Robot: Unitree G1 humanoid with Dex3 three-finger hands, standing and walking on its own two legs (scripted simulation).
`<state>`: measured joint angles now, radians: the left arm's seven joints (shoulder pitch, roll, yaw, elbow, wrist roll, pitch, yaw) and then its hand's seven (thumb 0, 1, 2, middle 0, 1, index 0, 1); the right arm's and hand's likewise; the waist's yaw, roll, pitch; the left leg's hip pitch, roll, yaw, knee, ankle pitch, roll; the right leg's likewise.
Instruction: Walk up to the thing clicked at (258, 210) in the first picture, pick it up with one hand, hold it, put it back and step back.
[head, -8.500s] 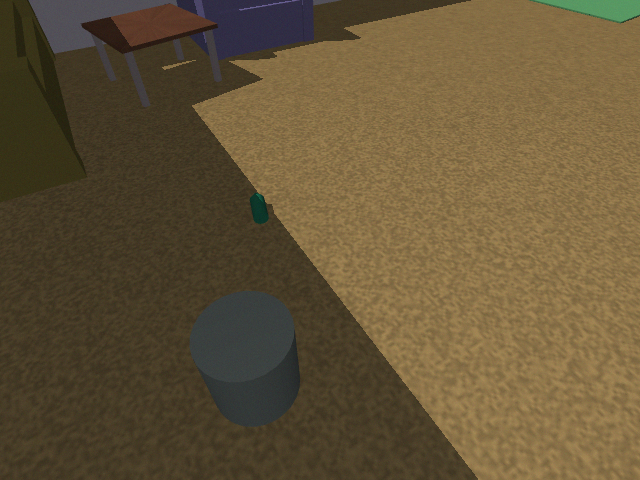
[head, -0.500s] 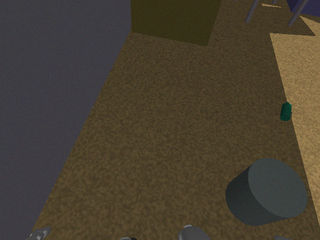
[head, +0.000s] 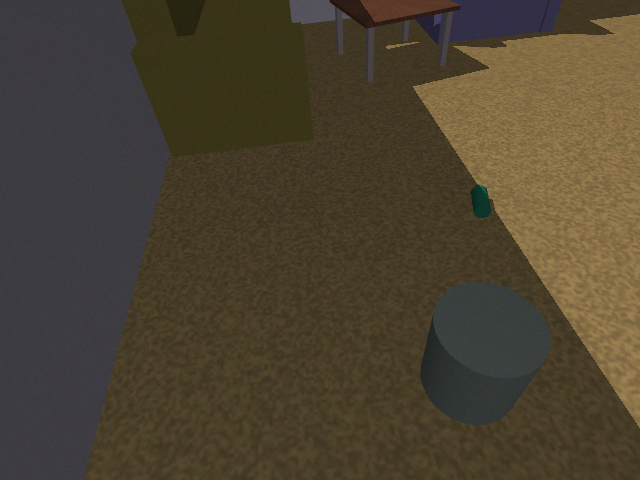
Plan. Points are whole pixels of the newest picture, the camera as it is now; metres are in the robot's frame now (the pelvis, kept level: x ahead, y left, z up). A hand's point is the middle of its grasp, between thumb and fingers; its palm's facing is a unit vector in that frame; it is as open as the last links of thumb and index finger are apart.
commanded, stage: walk up
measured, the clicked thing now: (480, 198) +1.46 -0.60 -0.72
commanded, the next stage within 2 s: none
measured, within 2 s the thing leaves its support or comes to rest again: neither
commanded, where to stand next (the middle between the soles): +0.11 +0.02 m, yaw -13 degrees
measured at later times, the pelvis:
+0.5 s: pelvis +0.05 -0.03 +0.01, yaw +5 degrees
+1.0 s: pelvis +0.05 -0.08 +0.01, yaw +24 degrees
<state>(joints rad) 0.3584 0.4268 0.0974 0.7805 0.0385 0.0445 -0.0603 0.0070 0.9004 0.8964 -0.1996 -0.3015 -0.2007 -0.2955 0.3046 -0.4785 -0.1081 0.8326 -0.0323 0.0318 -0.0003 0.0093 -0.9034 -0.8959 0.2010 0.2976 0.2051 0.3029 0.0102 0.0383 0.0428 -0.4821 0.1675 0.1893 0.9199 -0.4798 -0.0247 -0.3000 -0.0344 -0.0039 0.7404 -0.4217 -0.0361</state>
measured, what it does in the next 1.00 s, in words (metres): steps on the spot, turning left: left foot, then right foot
